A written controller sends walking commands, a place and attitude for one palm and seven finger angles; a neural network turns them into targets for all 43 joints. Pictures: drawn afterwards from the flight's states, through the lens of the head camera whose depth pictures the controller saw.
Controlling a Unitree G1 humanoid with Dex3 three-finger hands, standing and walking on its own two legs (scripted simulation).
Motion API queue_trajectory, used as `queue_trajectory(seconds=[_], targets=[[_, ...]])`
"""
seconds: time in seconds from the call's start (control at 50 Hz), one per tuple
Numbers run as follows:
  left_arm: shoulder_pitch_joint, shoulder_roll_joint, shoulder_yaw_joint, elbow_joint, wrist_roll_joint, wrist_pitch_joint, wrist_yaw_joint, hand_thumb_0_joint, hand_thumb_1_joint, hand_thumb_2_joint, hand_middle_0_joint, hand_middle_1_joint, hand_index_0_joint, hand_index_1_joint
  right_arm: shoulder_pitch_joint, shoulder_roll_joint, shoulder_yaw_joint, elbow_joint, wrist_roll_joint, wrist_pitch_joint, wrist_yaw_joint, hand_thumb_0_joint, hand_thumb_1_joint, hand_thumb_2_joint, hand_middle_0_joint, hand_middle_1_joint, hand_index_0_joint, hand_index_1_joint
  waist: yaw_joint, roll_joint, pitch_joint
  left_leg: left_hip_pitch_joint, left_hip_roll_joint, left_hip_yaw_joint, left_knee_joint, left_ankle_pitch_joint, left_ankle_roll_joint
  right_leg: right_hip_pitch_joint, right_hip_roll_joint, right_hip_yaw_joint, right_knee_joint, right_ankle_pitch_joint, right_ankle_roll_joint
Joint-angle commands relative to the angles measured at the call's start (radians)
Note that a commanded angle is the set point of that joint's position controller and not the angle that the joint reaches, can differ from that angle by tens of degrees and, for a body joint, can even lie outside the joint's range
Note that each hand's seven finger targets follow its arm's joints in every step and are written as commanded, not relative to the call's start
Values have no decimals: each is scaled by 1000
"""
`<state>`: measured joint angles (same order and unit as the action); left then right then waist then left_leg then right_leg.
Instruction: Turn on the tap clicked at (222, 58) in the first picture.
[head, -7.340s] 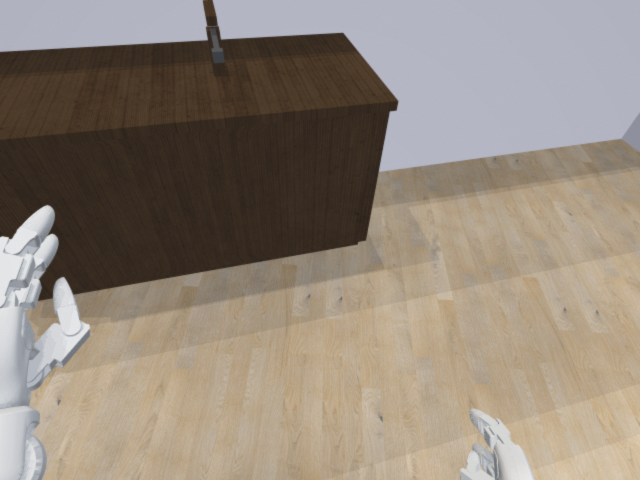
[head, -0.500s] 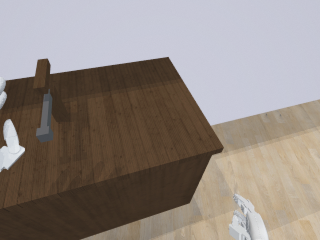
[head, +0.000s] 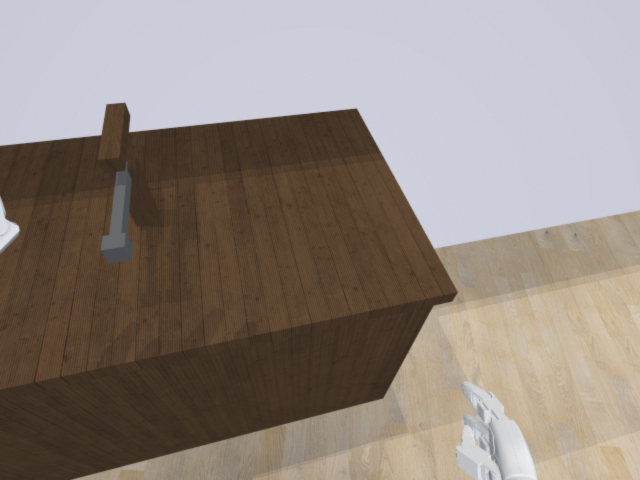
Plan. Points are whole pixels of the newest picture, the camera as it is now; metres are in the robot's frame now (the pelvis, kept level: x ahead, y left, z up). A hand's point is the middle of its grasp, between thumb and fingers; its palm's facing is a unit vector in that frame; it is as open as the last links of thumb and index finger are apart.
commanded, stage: come to a stop and stand still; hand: left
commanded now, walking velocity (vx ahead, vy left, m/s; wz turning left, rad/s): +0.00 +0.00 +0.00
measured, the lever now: (117, 248) +0.36 +0.31 +0.06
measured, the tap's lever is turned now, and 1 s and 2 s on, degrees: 0 0 0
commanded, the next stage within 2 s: look again from close up in 0.78 s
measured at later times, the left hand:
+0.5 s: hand out of the picture +0.18 +0.30 +0.18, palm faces +0.45 -0.84 -0.30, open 7.4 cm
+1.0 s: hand out of the picture +0.20 +0.30 +0.17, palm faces +0.40 -0.84 -0.35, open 7.4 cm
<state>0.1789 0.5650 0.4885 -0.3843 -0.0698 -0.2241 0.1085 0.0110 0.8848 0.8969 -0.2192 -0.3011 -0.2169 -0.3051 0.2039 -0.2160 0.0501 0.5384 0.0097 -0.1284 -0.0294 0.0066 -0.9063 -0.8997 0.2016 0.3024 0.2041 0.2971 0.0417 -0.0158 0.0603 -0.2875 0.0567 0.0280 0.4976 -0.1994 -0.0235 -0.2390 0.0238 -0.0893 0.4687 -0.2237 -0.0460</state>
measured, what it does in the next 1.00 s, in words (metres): stands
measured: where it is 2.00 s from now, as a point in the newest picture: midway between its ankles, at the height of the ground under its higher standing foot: outside the picture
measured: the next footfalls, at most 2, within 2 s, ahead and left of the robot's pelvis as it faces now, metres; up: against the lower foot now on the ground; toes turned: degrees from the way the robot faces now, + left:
none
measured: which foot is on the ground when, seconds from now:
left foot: down 0.00-1.00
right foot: down 0.00-1.00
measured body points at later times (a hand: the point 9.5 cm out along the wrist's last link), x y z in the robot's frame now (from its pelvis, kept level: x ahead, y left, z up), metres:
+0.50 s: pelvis -0.03 +0.04 +0.00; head -0.01 +0.07 +0.44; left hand +0.15 +0.34 +0.19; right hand +0.15 -0.17 -0.08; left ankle +0.04 +0.13 -0.74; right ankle +0.02 -0.09 -0.74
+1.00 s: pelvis -0.01 +0.04 +0.00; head +0.03 +0.06 +0.45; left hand +0.17 +0.34 +0.19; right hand +0.19 -0.17 -0.07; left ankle +0.04 +0.13 -0.74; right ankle +0.02 -0.09 -0.74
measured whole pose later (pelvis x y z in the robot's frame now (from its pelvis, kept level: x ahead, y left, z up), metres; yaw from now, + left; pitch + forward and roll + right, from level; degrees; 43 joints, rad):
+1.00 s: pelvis -0.01 +0.04 +0.00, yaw +3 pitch +0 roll -1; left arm 0.42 0.44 0.37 -0.48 -0.12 -0.28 0.11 0.01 0.89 0.90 -0.21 -0.30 -0.21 -0.30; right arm 0.17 -0.21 0.01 0.63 0.02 -0.21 0.02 0.01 -0.91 -0.90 0.20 0.30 0.20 0.30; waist 0.03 -0.03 0.07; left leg -0.31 -0.03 -0.01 0.48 -0.17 0.04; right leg -0.25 -0.03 -0.08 0.46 -0.21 0.01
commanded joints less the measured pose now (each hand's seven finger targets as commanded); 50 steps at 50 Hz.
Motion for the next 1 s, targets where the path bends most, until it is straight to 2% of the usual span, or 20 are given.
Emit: queue_trajectory(seconds=[0.0,0.04,0.06,0.12,0.14,0.18,0.22,0.24,0.26,0.34,0.42,0.52,0.62,0.64,0.66,0.74,0.78,0.84,0.86,0.98], targets=[[242,18,-27,-111,-48,-58,-2,0,900,900,-200,-300,-200,-300,7,-156,-88,-146,24,-94,35,0,-900,-900,200,300,200,300,23,24,-186,81,-13,-32,-9,80,41,13,-153,134,-110,176,5],[269,15,-42,-117,-63,-76,5,0,900,900,-200,-300,-200,-300,-23,-150,-84,-130,39,-113,45,0,-900,-900,200,300,200,300,23,2,-166,108,-16,-49,-32,40,45,-33,-139,112,-114,89,13],[262,19,-39,-127,-58,-85,12,0,900,900,-200,-300,-200,-300,7,-156,-93,-134,33,-120,41,0,-900,-900,200,300,200,300,23,-52,-137,87,-17,-55,-43,1,42,-50,-135,108,-137,35,20],[188,85,11,-154,-60,-119,29,0,900,900,-200,-300,-200,-300,-5,-156,-85,-113,25,-141,32,0,-900,-900,200,300,200,300,12,-138,-76,57,-38,-69,-5,-88,37,-140,-156,146,-212,-180,17],[116,163,57,-198,-54,-134,37,0,900,900,-200,-300,-200,-300,-26,-163,-75,-101,26,-139,27,0,-900,-900,200,300,200,300,4,-90,-73,72,-34,-79,-13,-102,39,-165,-152,148,-208,-219,17],[82,122,18,-184,-43,-140,45,0,900,900,-200,-300,-200,-300,0,-160,-76,-78,17,-150,18,0,-900,-900,200,300,200,300,-2,-47,-93,48,-36,-86,-19,-118,39,-130,-158,150,-207,-243,14],[32,97,-35,-219,-33,-137,51,0,900,900,-200,-300,-200,-300,1,-167,-73,-55,15,-163,23,0,-900,-900,200,300,200,300,-5,86,-102,40,-33,-101,-28,-143,40,-123,-161,155,-192,-247,8],[-3,117,-42,-259,-26,-138,50,0,900,900,-200,-300,-200,-300,-11,-170,-66,-48,18,-165,25,0,-900,-900,200,300,200,300,-9,150,-113,33,-20,-125,-60,-173,43,-106,-143,136,-159,-239,13],[-4,88,-71,-269,-14,-136,53,0,900,900,-200,-300,-200,-300,6,-165,-67,-40,14,-171,25,0,-900,-900,200,300,200,300,-7,189,-125,3,-12,-135,-91,-205,47,-60,-135,114,-134,-212,18],[64,73,-77,-297,-4,-131,61,0,900,900,-200,-300,-200,-300,-2,-166,-61,-22,14,-197,46,0,-900,-900,200,300,200,300,-6,223,-160,-33,10,-196,-153,-242,48,14,-97,71,-50,-119,25],[99,39,-49,-246,-9,-139,59,0,900,900,-200,-300,-200,-300,-22,-155,-72,-17,1,-183,52,0,-900,-900,200,300,200,300,-8,92,-114,-69,12,-204,-168,-265,36,-5,-101,70,-69,-117,26],[138,8,-37,-148,-27,-139,42,0,900,900,-200,-300,-200,-300,-43,-145,-80,-30,4,-154,47,0,-900,-900,200,300,200,300,-10,45,-91,-63,24,-209,-198,-270,35,-32,-96,67,-72,-119,32],[99,-6,-65,-207,-23,-139,29,0,900,900,-200,-300,-200,-300,-64,-138,-82,-48,6,-148,49,0,-900,-900,200,300,200,300,-9,82,-123,-36,43,-227,-233,-272,40,-6,-83,74,-28,-83,41],[91,22,-44,-225,-23,-138,30,0,900,900,-200,-300,-200,-300,-76,-143,-82,-48,9,-148,48,0,-900,-900,200,300,200,300,-11,118,-145,-20,43,-232,-237,-250,39,8,-78,75,-10,-68,42],[80,-3,-71,-250,-18,-138,26,0,900,900,-200,-300,-200,-300,-69,-131,-81,-47,6,-148,48,0,-900,-900,200,300,200,300,-10,130,-149,-15,46,-228,-234,-225,37,15,-81,78,-5,-48,40],[83,61,-17,-300,-20,-127,29,0,900,900,-200,-300,-200,-300,-84,-137,-84,-49,7,-153,48,0,-900,-900,200,300,200,300,-7,125,-185,12,23,-206,-183,-90,27,44,-94,91,-15,14,34],[94,32,-38,-311,-24,-124,25,0,900,900,-200,-300,-200,-300,-79,-127,-86,-49,9,-152,46,0,-900,-900,200,300,200,300,-8,111,-188,30,14,-187,-148,-2,20,45,-105,91,-25,51,29],[163,68,13,-297,-37,-114,25,0,900,900,-200,-300,-200,-300,-89,-132,-93,-46,15,-149,42,0,-900,-900,200,300,200,300,-6,93,-232,84,-1,-170,-98,120,17,57,-122,105,-44,116,24],[174,26,-17,-300,-44,-116,18,0,900,900,-200,-300,-200,-300,-79,-127,-93,-49,13,-145,40,0,-900,-900,200,300,200,300,-6,74,-228,84,0,-166,-94,156,14,64,-124,96,-46,133,26],[235,18,-10,-257,-66,-104,7,0,900,900,-200,-300,-200,-300,-89,-132,-105,-71,27,-134,30,0,-900,-900,200,300,200,300,-10,44,-188,89,-8,-164,-96,150,16,50,-137,108,-89,131,29]])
